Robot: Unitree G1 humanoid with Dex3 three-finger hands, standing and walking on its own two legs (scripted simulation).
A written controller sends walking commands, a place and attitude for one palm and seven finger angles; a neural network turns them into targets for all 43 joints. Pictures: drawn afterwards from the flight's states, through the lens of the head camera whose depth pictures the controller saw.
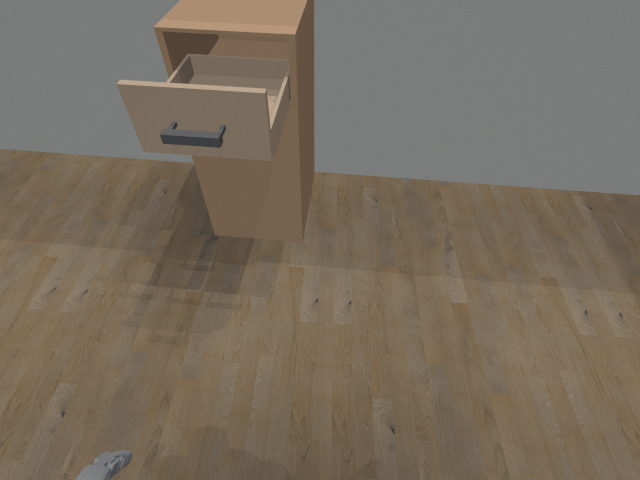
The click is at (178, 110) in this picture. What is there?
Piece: drawer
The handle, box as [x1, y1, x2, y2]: [160, 121, 225, 147]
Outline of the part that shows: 160,133 163,143 220,147 222,142 221,137 225,129 225,126 221,125 217,132 178,130 175,128 176,122 172,121 168,128 163,129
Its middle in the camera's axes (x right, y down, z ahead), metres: -0.29 -0.24 +0.88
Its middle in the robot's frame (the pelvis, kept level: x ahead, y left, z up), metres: +0.81 +0.33 -0.03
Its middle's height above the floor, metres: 0.73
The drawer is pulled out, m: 0.29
